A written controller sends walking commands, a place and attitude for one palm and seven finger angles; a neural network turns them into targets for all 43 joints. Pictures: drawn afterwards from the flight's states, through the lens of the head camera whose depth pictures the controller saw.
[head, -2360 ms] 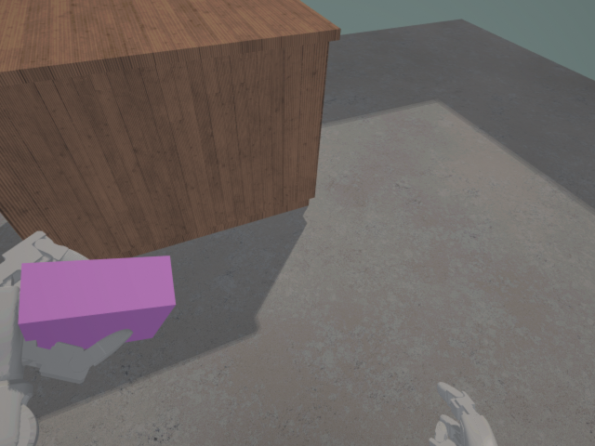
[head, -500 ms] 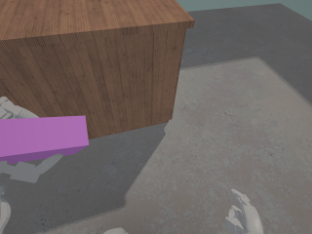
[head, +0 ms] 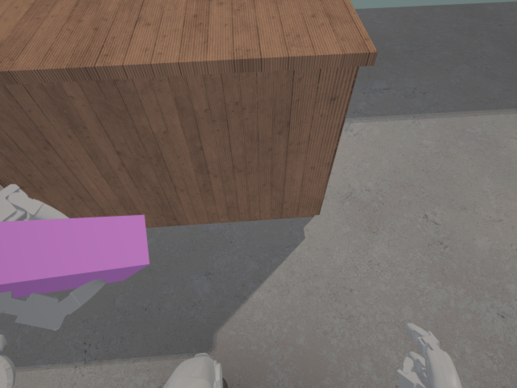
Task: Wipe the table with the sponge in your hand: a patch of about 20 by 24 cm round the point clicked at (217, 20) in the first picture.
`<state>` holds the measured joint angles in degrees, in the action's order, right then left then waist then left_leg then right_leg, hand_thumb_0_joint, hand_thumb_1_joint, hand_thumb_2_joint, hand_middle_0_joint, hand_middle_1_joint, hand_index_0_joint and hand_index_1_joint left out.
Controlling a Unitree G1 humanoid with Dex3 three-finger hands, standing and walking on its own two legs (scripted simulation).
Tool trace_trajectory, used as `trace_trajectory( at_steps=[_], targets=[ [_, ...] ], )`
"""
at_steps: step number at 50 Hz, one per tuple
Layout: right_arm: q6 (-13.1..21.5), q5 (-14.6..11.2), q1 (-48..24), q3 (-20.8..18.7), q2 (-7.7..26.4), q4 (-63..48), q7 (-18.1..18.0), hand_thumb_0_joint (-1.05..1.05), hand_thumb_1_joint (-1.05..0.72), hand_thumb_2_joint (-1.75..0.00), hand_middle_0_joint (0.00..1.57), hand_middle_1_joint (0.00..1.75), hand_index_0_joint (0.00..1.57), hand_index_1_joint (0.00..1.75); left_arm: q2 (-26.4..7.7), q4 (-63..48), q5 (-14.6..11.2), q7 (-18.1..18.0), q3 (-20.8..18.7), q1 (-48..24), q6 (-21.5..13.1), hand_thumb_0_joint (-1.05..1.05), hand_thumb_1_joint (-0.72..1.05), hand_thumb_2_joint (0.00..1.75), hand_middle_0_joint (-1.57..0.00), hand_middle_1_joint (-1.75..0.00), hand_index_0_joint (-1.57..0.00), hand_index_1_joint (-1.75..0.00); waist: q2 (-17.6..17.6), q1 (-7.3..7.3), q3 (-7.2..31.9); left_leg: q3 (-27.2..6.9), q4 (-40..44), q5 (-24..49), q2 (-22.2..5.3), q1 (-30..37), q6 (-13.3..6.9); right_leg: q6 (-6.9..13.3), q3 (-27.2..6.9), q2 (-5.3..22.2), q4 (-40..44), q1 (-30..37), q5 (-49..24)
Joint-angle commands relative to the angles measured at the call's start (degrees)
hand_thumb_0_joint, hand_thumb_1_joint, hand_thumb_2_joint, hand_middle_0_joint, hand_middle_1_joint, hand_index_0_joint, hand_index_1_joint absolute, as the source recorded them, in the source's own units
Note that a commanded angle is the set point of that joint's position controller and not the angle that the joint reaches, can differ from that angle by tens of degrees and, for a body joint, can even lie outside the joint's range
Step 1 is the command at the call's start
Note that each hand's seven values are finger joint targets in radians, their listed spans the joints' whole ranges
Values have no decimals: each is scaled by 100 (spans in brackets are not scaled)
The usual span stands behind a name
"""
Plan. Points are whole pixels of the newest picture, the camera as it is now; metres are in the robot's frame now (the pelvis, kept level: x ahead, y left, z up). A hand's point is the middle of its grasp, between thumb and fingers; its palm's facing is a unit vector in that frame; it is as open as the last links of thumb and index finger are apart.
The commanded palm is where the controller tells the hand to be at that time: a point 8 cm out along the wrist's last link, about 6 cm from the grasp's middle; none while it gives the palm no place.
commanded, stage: walk to a spot facing it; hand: left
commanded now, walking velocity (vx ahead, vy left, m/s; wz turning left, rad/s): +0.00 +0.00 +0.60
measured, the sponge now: (94, 256) +0.23 +0.19 +0.16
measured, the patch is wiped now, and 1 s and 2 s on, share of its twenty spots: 0.00 0.00 0.00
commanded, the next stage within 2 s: none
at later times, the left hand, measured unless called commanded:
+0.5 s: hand (47, 297) +0.18 +0.21 +0.18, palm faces +0.65 -0.62 -0.45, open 9.6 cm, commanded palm +0.13 +0.24 +0.18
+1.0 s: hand out of the picture +0.03 +0.19 +0.18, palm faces +0.78 -0.46 -0.43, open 9.6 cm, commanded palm -0.03 +0.20 +0.18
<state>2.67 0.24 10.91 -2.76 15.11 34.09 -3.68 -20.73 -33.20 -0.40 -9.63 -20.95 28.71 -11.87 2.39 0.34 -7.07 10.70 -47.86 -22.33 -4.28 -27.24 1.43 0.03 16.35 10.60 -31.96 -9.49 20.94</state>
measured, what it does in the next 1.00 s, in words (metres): steps to the right, turning left: left foot, then right foot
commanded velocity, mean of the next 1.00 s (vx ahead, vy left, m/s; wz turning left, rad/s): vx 0.05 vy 0.00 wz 0.60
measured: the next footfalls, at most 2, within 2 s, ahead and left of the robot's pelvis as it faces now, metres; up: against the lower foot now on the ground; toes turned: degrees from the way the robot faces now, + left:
left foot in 0.10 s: +0.13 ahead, +0.13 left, +0.00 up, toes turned +11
right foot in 0.38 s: +0.13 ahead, -0.16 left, +0.00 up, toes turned +6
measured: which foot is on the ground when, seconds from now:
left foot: up 0.00-0.08, down 0.10-0.40, up 0.42-0.76, down 0.78-1.00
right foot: down 0.00-0.08, up 0.10-0.36, down 0.38-0.78, up 0.80-1.00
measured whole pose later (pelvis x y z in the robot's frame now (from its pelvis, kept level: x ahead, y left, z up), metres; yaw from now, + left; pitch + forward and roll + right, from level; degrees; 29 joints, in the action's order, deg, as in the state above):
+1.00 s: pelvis +0.00 -0.12 +0.00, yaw +35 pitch -1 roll -2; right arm 6.5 -0.5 14.1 1.0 8.6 34.2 -1.1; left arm -22.1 -33.9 -2.3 -7.6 -21.1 30.1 -9.9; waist -1.0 -0.4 -2.4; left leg -3.9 -31.3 -13.5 -2.3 -16.7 1.2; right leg -5.1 5.3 2.2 -47.8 -22.8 25.9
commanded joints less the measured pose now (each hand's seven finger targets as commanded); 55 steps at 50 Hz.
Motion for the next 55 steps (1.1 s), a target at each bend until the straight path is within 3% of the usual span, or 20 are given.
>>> trace_trajectory(
  at_steps=[1, 3, 4, 5, 11, 17, 18, 20, 22, 24, 26, 33, 37, 39, 40, 45, 51, 53, 54, 55],
  targets=[
    [197, -16, -289, -47, 12, -1108, -7, 0, -90, -90, 20, 30, 20, 30, -1084, -1486, -153, -321, -967, -57, -320, 0, 10, 130, -120, -160, -120, -160, 636, -67, 1704, 522, 1593, 660, 504, 797, 20, 302, -337, 1003, -633, 900, -5128],
    [182, -52, -177, -133, 107, -1128, -54, 0, -90, -90, 20, 30, 20, 30, -1044, -1616, -227, -327, -877, -154, -395, 0, 10, 130, -120, -160, -120, -160, -642, 212, 2178, -513, 2268, 2546, -97, 2957, -466, -215, -253, 370, -2996, -759, -2562],
    [247, -72, -262, -174, 337, -1167, -1, 0, -90, -90, 20, 30, 20, 30, -1157, -1800, -293, -303, -937, -304, -495, 0, 10, 130, -120, -160, -120, -160, -2102, 46, 2203, -3218, 2235, 5640, -1908, 3502, -1477, -504, -686, -539, -4235, -2209, 1620],
    [338, -106, -123, -195, 452, -1116, 155, 0, -90, -90, 20, 30, 20, 30, -1309, -1546, -194, -172, -946, -669, -508, 0, 10, 130, -120, -160, -120, -160, -1651, 98, 1775, -3856, 2332, 5991, -2161, 3143, -1730, -374, -1305, -538, -4548, -2692, 2089],
    [478, -157, -332, -167, 316, -1002, 233, 0, -90, -90, 20, 30, 20, 30, -1129, -1955, -343, 68, -1039, 278, -363, 0, 10, 130, -120, -160, -120, -160, -1976, -67, 1566, -1967, 2589, 3011, -1055, 1051, -1097, -536, -1180, -595, -2414, -1344, 417],
    [649, -164, -217, -37, 264, -956, 89, 0, -90, -90, 20, 30, 20, 30, -969, -1381, -380, 88, -892, -68, -104, 0, 10, 130, -120, -160, -120, -160, -1519, -94, 1484, -1885, 2068, 2058, -837, 753, -768, -605, -824, -1058, -199, -164, -35],
    [648, -173, -275, -11, 218, -917, 60, 0, -90, -90, 20, 30, 20, 30, -937, -1186, -340, 96, -826, -328, -65, 0, 10, 130, -120, -160, -120, -160, -1108, -144, 1437, -1774, 1602, 1667, -631, 640, -593, -540, -994, -839, 601, 51, -463],
    [623, -158, -372, 60, 40, -930, -39, 0, -90, -90, 20, 30, 20, 30, -1431, -657, -273, -22, -986, -836, 178, 0, 10, 130, -120, -160, -120, -160, 1713, -126, 1188, -873, -1140, -1126, 581, -651, 72, 438, -3731, 1516, 1657, 59, -2046],
    [604, -53, -446, 43, 181, -744, -43, 0, -90, -90, 20, 30, 20, 30, -1185, -602, -233, -45, -646, -1022, 253, 0, 10, 130, -120, -160, -120, -160, 1005, -67, 1036, -1299, -2566, -761, 325, -605, 146, 695, -3474, 1607, 1463, -289, -2413],
    [476, -10, -623, 209, 28, -660, -89, 0, -90, -90, 20, 30, 20, 30, -1033, -625, -173, 7, -502, -1056, 84, 0, 10, 130, -120, -160, -120, -160, 713, -47, 982, -1027, -2673, -402, 212, -541, 280, 541, -1853, 1122, 1166, -65, -3248],
    [442, 6, -751, 174, 73, -714, -187, 0, -90, -90, 20, 30, 20, 30, -1062, -585, -129, -19, -502, -1052, 17, 0, 10, 130, -120, -160, -120, -160, 811, -70, 954, -827, -1977, -373, 182, -240, 264, 416, -1275, 953, 1086, 26, -3721],
    [261, 51, -469, 75, 50, -1148, -172, 0, -90, -90, 20, 30, 20, 30, -1083, -1167, -211, -204, -824, -99, -27, 0, 10, 130, -120, -160, -120, -160, 847, -274, 1673, -413, 623, -617, 163, 389, 79, 679, -1245, 1247, 718, 851, -3884],
    [159, 18, -169, -34, 202, -1151, -150, 0, -90, -90, 20, 30, 20, 30, -1038, -1400, -321, -202, -733, -208, -65, 0, 10, 130, -120, -160, -120, -160, -72, 94, 1812, -494, 2468, 1049, 213, 1630, -40, 138, -865, 887, -677, 188, -2975],
    [345, -17, -233, -94, 491, -1205, -66, 0, -90, -90, 20, 30, 20, 30, -1147, -1729, -377, -109, -659, -421, -264, 0, 10, 130, -120, -160, -120, -160, -2310, -17, 1440, -3301, 2760, 5395, -1812, 2526, -1170, -498, -827, -482, -2604, -2160, 1214],
    [426, 19, -42, -49, 379, -1005, -11, 0, -90, -90, 20, 30, 20, 30, -1175, -1048, -215, 5, -813, -33, -275, 0, 10, 130, -120, -160, -120, -160, -2150, 4, 1196, -3797, 2674, 5803, -2019, 2478, -1490, -467, -1320, -484, -3142, -2787, 1673],
    [632, -119, -193, -133, 433, -859, 213, 0, -90, -90, 20, 30, 20, 30, -894, -1614, -222, 131, -535, -128, -262, 0, 10, 130, -120, -160, -120, -160, -2003, -16, 1231, -2105, 2532, 3383, -845, 1471, -1013, -515, -1132, -800, -1984, -1515, 310],
    [605, -70, -395, 24, 355, -732, 78, 0, -90, -90, 20, 30, 20, 30, -801, -839, -211, 108, -451, -730, -63, 0, 10, 130, -120, -160, -120, -160, -1665, -116, 864, -2601, 2926, -938, -696, 145, -974, -414, -833, -1177, -463, 5, 648],
    [522, -98, -493, 116, 162, -739, 46, 0, -90, -90, 20, 30, 20, 30, -811, -595, -113, 106, -359, -1027, 21, 0, 10, 130, -120, -160, -120, -160, -525, -248, 756, -1969, 1325, -1501, -72, -996, -582, 10, -1638, -419, 1109, 903, 969],
    [475, -88, -522, 131, -26, -756, 32, 0, -90, -90, 20, 30, 20, 30, -1211, -440, -76, 83, -537, -1178, 85, 0, 10, 130, -120, -160, -120, -160, 1493, -253, 611, -1046, -911, -1453, 570, -1824, -160, 695, -4020, 1335, 2249, 743, 2197],
    [520, 49, -703, 46, 280, -686, -8, 0, -90, -90, 20, 30, 20, 30, -1421, -570, -207, 27, -671, -1524, 51, 0, 10, 130, -120, -160, -120, -160, 1384, -223, 472, -1331, -2372, -723, 353, -1598, 3, 836, -4561, 1976, 2663, -178, 2338]
  ],
)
